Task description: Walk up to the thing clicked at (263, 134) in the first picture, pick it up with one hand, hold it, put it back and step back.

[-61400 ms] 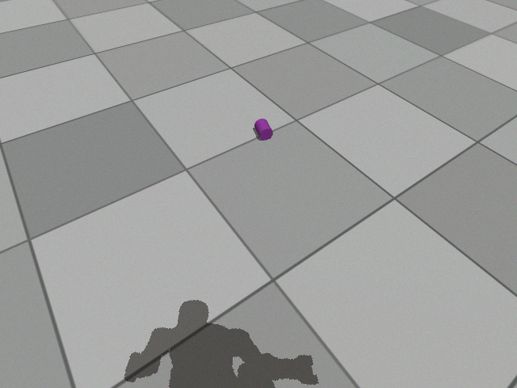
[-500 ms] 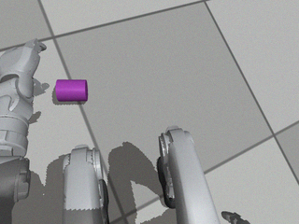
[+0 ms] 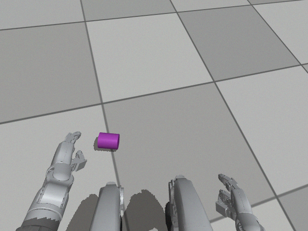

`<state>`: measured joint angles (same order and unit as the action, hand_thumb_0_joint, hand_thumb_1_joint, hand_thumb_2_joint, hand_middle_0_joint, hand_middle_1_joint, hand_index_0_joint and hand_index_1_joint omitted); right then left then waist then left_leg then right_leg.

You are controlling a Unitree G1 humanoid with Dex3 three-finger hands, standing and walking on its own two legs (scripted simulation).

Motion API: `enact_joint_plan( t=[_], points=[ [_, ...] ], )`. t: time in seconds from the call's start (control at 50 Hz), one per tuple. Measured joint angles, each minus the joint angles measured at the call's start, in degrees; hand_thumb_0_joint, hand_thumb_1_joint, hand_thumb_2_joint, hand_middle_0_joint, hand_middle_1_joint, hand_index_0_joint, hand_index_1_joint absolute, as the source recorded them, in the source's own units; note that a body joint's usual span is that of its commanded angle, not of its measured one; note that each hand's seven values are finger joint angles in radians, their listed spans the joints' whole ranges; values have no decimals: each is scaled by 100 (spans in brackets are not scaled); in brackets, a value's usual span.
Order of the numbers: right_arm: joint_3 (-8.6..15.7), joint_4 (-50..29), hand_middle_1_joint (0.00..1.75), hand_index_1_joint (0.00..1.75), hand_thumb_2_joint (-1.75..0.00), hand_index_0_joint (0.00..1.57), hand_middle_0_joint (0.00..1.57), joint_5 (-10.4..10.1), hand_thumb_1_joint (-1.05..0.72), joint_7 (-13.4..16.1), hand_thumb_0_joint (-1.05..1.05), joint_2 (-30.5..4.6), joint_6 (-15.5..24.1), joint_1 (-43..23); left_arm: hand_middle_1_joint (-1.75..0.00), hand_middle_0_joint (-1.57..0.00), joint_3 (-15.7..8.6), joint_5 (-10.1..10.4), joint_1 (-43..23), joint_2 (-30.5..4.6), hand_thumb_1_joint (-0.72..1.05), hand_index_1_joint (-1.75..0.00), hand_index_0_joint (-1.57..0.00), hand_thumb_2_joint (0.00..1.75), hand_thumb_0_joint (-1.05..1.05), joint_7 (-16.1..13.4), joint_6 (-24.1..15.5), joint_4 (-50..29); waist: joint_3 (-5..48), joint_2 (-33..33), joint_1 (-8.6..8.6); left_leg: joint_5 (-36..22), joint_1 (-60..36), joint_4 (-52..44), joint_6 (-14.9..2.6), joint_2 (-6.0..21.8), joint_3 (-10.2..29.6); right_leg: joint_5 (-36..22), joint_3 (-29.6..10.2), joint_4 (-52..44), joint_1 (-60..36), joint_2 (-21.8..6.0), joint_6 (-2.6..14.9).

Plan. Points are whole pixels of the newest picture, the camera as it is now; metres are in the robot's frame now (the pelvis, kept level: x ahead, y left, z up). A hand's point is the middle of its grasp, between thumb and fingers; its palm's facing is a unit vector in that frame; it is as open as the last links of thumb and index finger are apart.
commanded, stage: home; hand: left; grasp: from above
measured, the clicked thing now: (108, 140) +0.54 +0.16 -0.54
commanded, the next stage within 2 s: none
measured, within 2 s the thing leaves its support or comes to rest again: neither
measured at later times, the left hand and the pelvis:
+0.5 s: hand (59, 184) +0.23 +0.16 +0.08, palm faces +0.08 -0.97 -0.21, open 7.4 cm; pelvis +0.06 -0.02 +0.13, yaw +1 degrees
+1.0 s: hand (48, 186) +0.23 +0.18 +0.08, palm faces +0.07 -0.98 -0.20, open 7.4 cm; pelvis +0.07 +0.00 +0.13, yaw +1 degrees
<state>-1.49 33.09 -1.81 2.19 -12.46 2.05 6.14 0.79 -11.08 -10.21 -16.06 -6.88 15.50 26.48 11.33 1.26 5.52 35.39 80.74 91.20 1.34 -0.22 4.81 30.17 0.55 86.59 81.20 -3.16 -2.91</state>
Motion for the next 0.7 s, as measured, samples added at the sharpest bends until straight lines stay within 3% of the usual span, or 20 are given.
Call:
enact_joint_plan(
  t=[0.16,0.28,0.36,0.52,0.7],
  points=[
    [-87,42,30,30,-90,20,20,-42,-91,292,0,45,169,398,-30,-21,-211,993,1230,221,90,-30,-21,90,1,24,427,-986,-135,40,-22,-235,-1476,-1252,74,124,-12,-198,75,-1165,-1428,75,88],
    [-107,2,30,30,-90,20,20,-58,-91,538,1,4,367,739,-30,-21,-327,1425,2127,394,90,-30,-20,90,1,132,687,-1692,-168,88,-59,-409,-2553,-2130,98,192,0,-344,145,-2016,-2509,117,137],
    [-88,-106,30,30,-90,20,20,-44,-91,649,1,-23,501,915,-30,-21,-353,1538,2709,459,90,-30,-20,90,1,215,816,-2208,-184,104,-102,-526,-3192,-2656,105,227,-6,-449,172,-2536,-3153,140,152],
    [-30,-321,30,30,-90,20,20,18,-91,783,1,-76,764,1023,-30,-20,-314,1522,3752,414,91,-30,-20,90,1,398,992,-3200,-106,169,-245,-636,-4001,-3281,84,245,-10,-553,208,-3179,-3989,146,140],
    [-35,-383,30,30,-90,20,20,107,-91,786,1,-56,1026,834,-30,-20,-300,1453,3973,363,91,-30,-20,90,1,594,1081,-3369,-146,122,-386,-618,-4239,-3358,48,188,7,-518,231,-3266,-4256,87,97]
  ],
)
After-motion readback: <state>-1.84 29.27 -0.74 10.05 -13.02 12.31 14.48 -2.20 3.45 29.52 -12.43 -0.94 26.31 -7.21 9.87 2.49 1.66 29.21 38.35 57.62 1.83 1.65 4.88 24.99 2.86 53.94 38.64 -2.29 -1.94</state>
